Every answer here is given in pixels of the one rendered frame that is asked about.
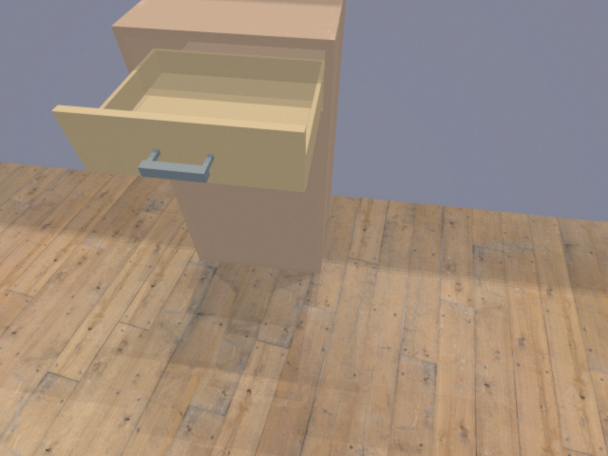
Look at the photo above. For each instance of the drawer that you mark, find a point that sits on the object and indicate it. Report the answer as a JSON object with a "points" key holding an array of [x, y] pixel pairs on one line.
{"points": [[258, 115]]}

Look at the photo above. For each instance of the handle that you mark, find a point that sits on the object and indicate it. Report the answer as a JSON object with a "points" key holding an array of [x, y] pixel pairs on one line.
{"points": [[175, 171]]}

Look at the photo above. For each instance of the cabinet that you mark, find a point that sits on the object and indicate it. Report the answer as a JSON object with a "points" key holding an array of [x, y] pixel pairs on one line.
{"points": [[239, 224]]}

